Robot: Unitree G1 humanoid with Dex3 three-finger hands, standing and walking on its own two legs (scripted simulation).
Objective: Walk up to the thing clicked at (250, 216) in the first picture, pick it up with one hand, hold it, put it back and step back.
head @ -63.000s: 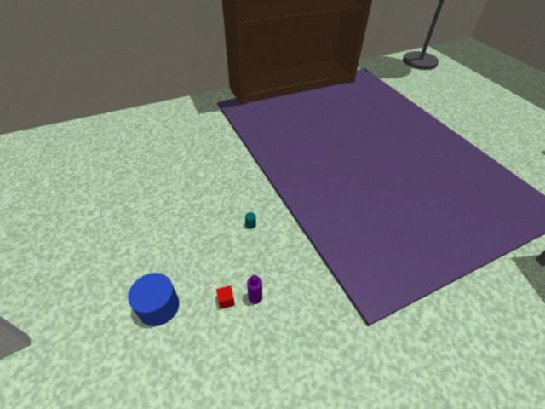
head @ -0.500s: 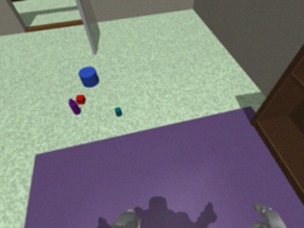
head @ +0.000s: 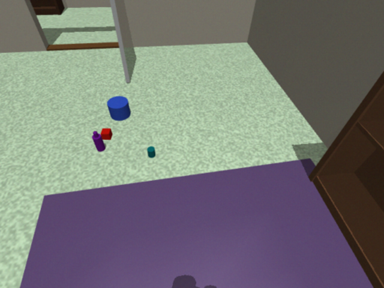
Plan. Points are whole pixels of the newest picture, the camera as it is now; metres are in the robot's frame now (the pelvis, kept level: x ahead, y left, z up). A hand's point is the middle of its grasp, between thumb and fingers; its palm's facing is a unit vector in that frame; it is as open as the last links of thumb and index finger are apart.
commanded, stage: step back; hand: left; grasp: from above
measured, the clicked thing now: (151, 152) +1.11 +0.22 -0.76
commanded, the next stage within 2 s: stand in 0.58 s
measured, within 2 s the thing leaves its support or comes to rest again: neither
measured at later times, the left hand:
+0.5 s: hand out of the picture +0.14 +0.28 -0.16, palm faces +0.01 -0.92 -0.39, open 7.4 cm
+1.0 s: hand out of the picture +0.15 +0.26 -0.14, palm faces -0.03 -0.94 -0.33, open 7.4 cm
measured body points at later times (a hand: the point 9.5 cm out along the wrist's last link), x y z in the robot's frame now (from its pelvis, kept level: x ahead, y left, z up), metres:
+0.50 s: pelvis +0.06 +0.00 -0.01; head +0.09 +0.00 +0.44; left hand +0.13 +0.32 -0.13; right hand +0.14 -0.30 -0.14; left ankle +0.08 +0.14 -0.73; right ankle +0.06 -0.12 -0.73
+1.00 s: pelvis +0.06 +0.01 +0.01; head +0.07 +0.01 +0.46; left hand +0.15 +0.31 -0.12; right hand +0.16 -0.29 -0.11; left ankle +0.08 +0.14 -0.73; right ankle +0.06 -0.12 -0.73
